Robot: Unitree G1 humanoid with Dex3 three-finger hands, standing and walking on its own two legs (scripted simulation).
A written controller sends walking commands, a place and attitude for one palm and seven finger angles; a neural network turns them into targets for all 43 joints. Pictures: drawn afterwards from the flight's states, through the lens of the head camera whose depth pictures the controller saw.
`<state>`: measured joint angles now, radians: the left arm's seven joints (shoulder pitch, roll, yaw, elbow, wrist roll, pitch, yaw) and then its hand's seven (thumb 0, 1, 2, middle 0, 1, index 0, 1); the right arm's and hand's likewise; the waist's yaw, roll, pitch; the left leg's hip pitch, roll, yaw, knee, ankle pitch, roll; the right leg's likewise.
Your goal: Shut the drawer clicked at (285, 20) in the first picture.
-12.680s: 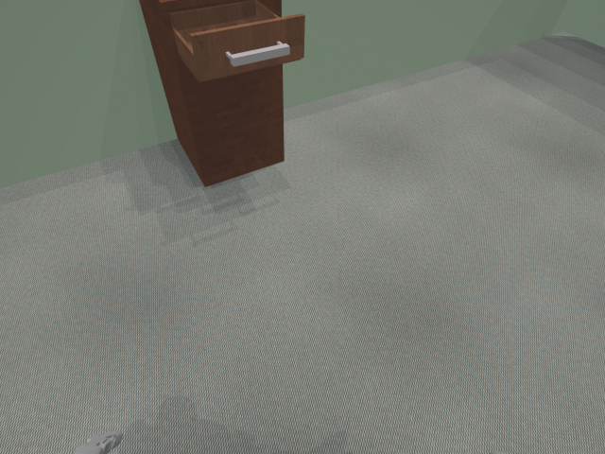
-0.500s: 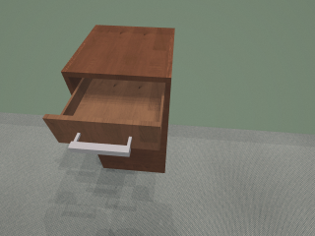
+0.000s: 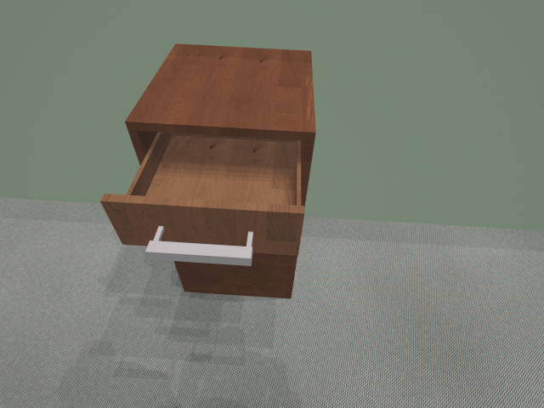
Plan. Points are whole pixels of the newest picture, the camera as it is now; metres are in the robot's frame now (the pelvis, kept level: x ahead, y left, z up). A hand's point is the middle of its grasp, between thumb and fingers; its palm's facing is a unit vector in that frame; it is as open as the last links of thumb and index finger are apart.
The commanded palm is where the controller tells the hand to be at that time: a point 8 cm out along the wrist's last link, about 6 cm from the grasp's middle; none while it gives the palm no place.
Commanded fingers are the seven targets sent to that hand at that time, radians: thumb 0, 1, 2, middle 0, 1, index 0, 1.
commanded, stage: shuffle to correct the standing spot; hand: left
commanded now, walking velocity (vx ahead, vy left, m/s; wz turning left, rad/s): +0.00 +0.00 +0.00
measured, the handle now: (202, 243) +0.42 +0.16 -0.06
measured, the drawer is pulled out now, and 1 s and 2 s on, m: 0.22 0.22 0.22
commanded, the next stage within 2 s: come to a stop and stand still in 0.34 s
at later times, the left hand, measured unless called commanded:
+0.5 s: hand out of the picture +0.04 +0.15 -0.18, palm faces -0.06 -0.99 -0.14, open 7.3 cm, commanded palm none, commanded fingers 0.00 0.90 0.90 -0.20 -0.30 -0.20 -0.30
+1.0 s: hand out of the picture +0.08 +0.16 -0.18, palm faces +0.01 -0.98 -0.20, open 7.3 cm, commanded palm none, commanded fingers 0.00 0.90 0.90 -0.20 -0.30 -0.20 -0.30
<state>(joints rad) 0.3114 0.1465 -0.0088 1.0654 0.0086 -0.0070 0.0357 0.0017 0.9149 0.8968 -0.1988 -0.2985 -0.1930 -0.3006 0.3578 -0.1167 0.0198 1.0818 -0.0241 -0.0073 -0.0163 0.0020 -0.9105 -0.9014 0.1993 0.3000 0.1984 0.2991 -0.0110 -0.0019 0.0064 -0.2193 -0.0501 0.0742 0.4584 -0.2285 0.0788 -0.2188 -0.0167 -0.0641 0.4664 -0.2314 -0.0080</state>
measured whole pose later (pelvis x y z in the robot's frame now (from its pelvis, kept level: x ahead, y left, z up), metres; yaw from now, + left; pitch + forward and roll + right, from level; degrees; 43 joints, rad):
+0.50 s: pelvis +0.04 -0.01 +0.00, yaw -3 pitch -1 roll -1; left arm 0.30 0.14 0.02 1.08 0.03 0.05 0.01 0.02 0.93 0.90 -0.20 -0.30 -0.19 -0.30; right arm 0.36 -0.14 -0.01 1.12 -0.04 -0.01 -0.05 0.00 -0.91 -0.90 0.20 0.30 0.20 0.30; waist -0.03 -0.01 0.05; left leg -0.15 -0.01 0.11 0.46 -0.29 0.07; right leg -0.37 -0.03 -0.06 0.72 -0.38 -0.02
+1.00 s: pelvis +0.03 -0.02 -0.01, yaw -2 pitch -2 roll +0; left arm 0.24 0.17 0.01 1.01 0.01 0.03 0.04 0.00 0.92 0.90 -0.20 -0.30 -0.20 -0.30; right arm 0.25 -0.16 -0.02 1.03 -0.01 0.02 -0.02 0.01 -0.92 -0.90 0.20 0.30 0.20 0.30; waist 0.01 -0.03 0.07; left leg -0.18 -0.03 0.09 0.54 -0.33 0.05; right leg -0.31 -0.07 -0.04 0.54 -0.19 0.03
